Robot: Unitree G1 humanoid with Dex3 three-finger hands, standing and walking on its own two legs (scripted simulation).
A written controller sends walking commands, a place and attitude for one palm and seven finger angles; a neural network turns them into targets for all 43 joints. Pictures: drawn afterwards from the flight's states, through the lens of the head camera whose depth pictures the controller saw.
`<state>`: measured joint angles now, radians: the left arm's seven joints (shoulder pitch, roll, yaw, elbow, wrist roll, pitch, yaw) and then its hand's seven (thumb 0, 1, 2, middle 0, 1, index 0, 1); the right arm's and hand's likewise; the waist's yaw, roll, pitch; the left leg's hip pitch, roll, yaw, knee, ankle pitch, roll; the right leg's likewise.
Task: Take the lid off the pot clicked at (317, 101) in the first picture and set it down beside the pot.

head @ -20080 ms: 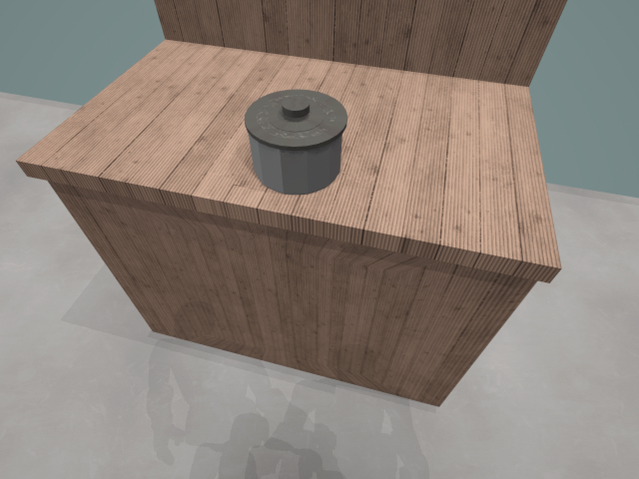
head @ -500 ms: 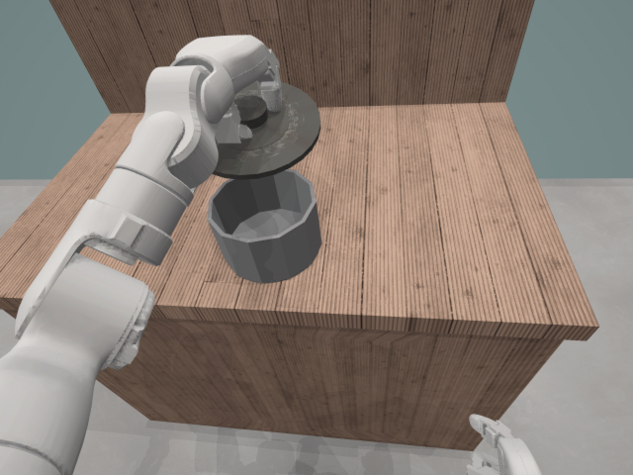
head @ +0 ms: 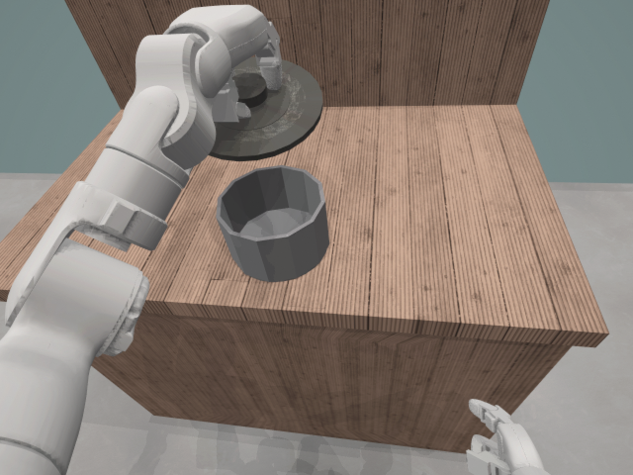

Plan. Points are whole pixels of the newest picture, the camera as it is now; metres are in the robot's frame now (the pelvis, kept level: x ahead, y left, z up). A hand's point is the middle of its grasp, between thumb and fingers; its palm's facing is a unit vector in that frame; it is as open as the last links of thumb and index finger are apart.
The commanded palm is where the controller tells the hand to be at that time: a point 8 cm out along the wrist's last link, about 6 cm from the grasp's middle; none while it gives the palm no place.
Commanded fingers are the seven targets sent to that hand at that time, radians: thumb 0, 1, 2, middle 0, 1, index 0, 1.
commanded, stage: move the lid sideways beside the pot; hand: left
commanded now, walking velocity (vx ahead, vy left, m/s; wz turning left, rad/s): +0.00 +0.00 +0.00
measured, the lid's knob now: (247, 90) +0.48 +0.09 +0.27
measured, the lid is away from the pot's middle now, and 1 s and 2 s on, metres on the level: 0.01 0.12 0.24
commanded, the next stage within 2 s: none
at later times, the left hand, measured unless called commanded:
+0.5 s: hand (202, 95) +0.46 +0.13 +0.28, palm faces -0.13 +0.00 -0.99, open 7.7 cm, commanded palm +0.43 +0.15 +0.35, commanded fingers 0.00 0.59 1.09 -0.92 -0.98 -0.88 -0.93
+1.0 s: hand (139, 96) +0.46 +0.20 +0.28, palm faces -0.14 +0.00 -0.99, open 7.7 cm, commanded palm +0.43 +0.21 +0.35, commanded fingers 0.00 0.59 1.09 -0.92 -0.98 -0.88 -0.93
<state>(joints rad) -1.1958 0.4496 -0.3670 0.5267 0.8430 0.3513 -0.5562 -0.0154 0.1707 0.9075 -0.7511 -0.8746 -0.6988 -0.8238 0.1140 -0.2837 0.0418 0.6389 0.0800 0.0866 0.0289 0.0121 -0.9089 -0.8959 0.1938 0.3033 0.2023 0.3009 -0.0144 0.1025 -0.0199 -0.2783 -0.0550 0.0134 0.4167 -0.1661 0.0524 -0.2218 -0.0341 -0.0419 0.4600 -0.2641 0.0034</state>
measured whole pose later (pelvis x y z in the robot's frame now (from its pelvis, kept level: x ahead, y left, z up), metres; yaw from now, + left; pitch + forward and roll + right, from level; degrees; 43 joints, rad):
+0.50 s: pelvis +0.00 +0.00 +0.00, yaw -1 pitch +2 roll +0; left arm -1.17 0.52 -0.30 0.57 0.87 0.31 -0.58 -0.02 0.17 0.90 -0.75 -0.88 -0.70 -0.82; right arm 0.18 -0.29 0.03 0.64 0.08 0.08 0.01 0.01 -0.91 -0.90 0.19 0.30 0.20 0.30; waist -0.03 0.09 -0.01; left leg -0.28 -0.05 0.02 0.41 -0.17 0.06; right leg -0.22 -0.03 -0.03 0.45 -0.26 0.01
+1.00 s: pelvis +0.00 +0.01 +0.00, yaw +1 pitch +3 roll -1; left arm -1.17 0.65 -0.25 0.60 0.89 0.26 -0.61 -0.02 0.17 0.90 -0.76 -0.88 -0.70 -0.82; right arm 0.17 -0.29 0.03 0.63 0.09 0.10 0.01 0.01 -0.91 -0.90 0.20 0.30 0.20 0.30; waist -0.03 0.08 0.00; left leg -0.31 -0.06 0.00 0.42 -0.17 0.07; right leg -0.22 -0.03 -0.05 0.42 -0.24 0.02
